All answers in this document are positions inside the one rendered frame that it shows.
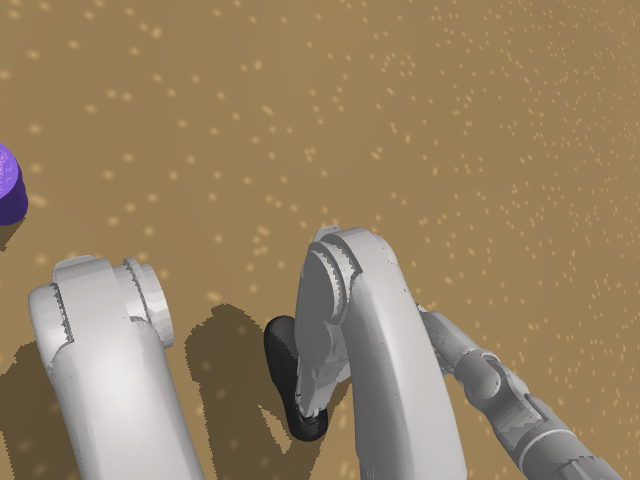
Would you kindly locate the right robot arm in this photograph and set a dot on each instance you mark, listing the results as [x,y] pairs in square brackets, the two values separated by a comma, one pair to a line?
[538,442]

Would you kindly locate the right robot hand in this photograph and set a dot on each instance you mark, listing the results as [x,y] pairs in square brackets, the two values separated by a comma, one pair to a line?
[450,342]

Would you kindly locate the cup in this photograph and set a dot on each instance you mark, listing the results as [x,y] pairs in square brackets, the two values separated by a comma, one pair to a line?
[13,198]

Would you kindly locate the right robot foot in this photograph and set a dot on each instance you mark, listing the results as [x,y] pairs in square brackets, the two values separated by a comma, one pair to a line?
[282,358]

